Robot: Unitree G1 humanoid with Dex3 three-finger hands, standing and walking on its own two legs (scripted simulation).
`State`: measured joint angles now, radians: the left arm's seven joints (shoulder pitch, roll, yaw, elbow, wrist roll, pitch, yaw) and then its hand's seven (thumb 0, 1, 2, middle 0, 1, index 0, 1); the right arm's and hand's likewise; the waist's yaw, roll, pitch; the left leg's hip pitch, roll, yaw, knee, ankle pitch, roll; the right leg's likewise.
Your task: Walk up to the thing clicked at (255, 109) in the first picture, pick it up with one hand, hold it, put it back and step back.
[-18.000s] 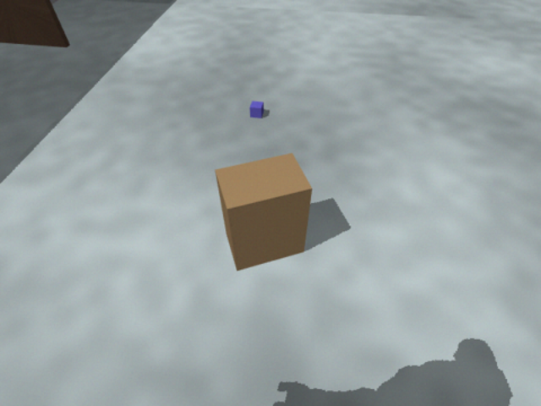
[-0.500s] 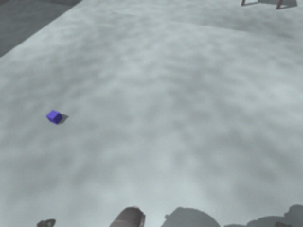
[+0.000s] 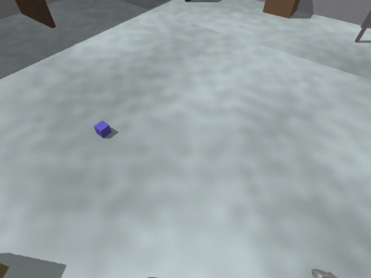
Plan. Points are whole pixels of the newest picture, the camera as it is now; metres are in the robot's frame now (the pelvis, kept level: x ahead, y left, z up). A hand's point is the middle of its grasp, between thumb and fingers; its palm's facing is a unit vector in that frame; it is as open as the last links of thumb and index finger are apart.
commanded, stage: walk up
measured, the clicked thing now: (102, 129) +1.11 +0.66 -0.71
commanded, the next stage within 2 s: stand in 0.92 s
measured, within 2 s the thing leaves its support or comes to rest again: neither
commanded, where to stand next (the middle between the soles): +0.08 +0.00 m, yaw +4 degrees
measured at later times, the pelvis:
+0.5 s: pelvis +0.01 +0.01 +0.00, yaw +6 degrees
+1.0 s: pelvis +0.01 +0.00 +0.03, yaw +6 degrees
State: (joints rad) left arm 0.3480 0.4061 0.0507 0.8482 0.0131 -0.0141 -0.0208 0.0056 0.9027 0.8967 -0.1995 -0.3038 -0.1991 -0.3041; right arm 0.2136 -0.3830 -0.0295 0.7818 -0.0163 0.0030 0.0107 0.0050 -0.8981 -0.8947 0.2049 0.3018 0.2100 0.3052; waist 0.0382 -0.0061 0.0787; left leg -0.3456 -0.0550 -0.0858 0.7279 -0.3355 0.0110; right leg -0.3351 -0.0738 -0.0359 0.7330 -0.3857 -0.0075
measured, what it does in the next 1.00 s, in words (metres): steps on the spot: left foot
